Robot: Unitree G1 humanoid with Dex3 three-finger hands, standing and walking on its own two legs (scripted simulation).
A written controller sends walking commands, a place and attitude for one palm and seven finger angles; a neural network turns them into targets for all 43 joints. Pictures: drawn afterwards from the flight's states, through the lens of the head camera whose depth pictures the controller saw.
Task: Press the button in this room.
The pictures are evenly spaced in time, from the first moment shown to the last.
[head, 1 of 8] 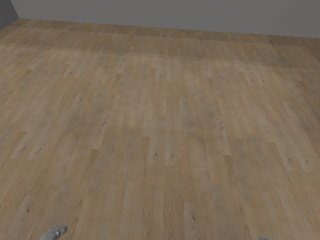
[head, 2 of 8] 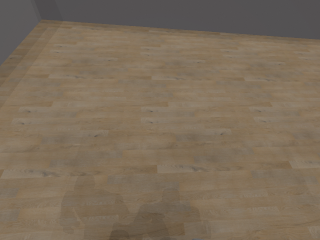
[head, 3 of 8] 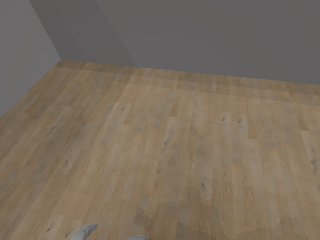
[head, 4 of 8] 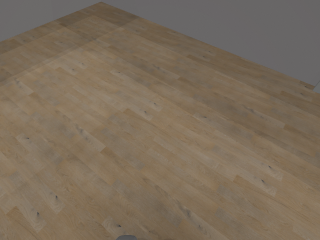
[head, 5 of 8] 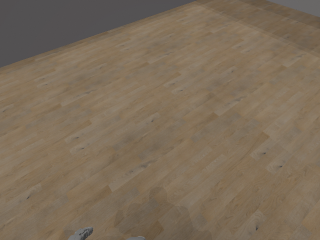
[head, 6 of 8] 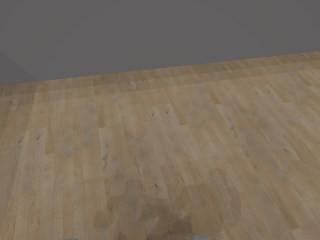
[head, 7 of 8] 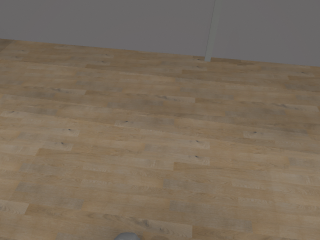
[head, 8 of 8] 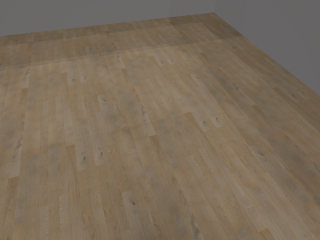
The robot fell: no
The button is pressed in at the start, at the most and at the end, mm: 0 0 0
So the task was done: no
